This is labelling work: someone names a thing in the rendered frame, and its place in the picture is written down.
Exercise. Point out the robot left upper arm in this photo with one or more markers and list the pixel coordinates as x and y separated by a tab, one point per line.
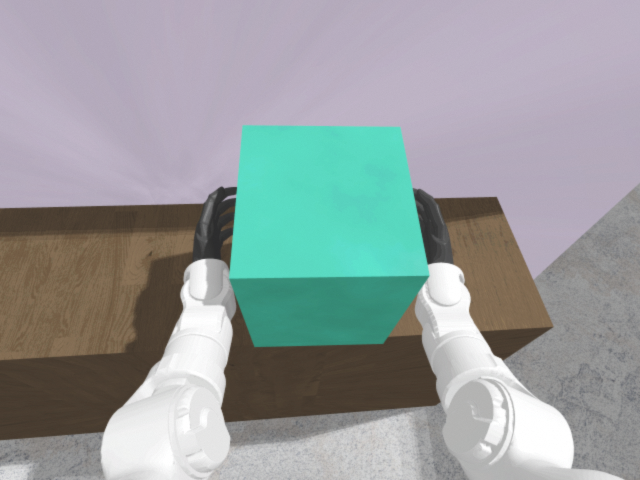
178	434

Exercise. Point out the robot left forearm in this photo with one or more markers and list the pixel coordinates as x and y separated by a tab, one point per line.
198	349

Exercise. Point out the carton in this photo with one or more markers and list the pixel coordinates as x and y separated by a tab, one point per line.
327	246

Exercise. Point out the pedestal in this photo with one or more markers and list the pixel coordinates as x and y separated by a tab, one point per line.
90	295

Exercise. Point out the robot right forearm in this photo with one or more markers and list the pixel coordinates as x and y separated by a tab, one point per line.
455	348

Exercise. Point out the robot right upper arm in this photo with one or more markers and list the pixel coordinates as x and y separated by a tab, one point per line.
499	433

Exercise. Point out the robot left hand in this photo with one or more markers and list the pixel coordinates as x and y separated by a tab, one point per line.
209	238

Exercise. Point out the robot right hand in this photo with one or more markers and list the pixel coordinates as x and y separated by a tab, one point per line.
434	231

